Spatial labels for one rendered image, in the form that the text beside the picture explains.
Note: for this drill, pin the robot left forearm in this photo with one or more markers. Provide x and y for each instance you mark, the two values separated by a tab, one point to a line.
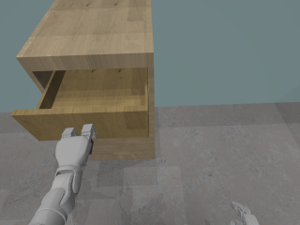
59	202

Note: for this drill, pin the cabinet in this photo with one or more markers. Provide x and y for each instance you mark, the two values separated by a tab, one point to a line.
96	34

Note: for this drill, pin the handle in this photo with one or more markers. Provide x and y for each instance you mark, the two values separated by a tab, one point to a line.
90	153

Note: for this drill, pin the robot right hand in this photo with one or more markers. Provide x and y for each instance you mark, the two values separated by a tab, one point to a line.
244	213

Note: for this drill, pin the robot left hand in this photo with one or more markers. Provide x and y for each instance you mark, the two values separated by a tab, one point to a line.
73	150

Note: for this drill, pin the drawer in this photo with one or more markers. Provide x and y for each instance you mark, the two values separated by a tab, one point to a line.
114	100

